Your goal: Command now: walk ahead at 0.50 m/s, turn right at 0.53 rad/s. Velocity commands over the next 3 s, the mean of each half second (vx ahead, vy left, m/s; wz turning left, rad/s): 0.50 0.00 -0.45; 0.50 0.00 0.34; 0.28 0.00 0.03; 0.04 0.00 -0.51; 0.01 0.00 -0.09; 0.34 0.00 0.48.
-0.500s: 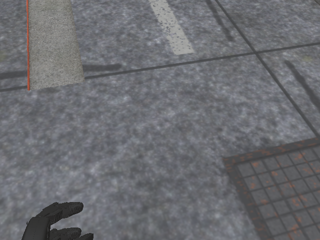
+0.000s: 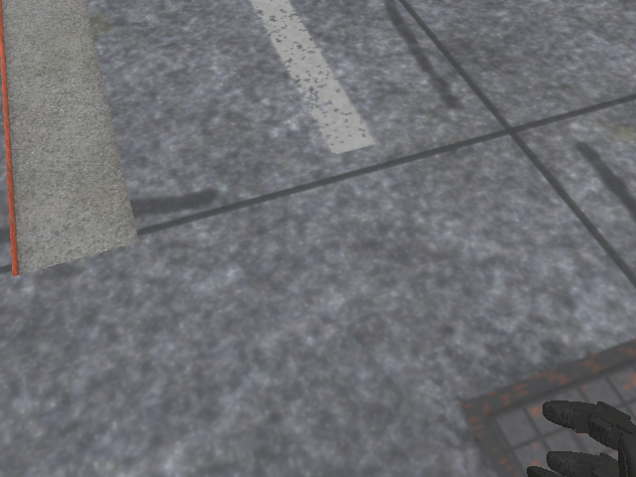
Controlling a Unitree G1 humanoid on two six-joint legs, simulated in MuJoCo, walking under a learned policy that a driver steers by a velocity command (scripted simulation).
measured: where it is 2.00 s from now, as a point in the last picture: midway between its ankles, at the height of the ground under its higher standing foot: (385, 313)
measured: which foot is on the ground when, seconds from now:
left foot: up 0.00-0.06, down 0.08-0.56, up 0.58-1.00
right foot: down 0.00-0.08, up 0.10-0.54, down 0.56-1.00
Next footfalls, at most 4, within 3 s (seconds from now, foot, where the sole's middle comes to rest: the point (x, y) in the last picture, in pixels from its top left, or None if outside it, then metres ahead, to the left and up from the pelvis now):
0.08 left None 0.22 0.14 -0.78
0.56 right None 0.41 -0.19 -0.78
1.10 left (351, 355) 0.72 0.05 -0.78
1.62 right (439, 311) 0.86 -0.16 -0.78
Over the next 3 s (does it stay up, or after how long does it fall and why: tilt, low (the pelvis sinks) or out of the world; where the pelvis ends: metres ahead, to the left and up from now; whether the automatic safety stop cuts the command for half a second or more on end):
stays up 0.95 0.01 0.01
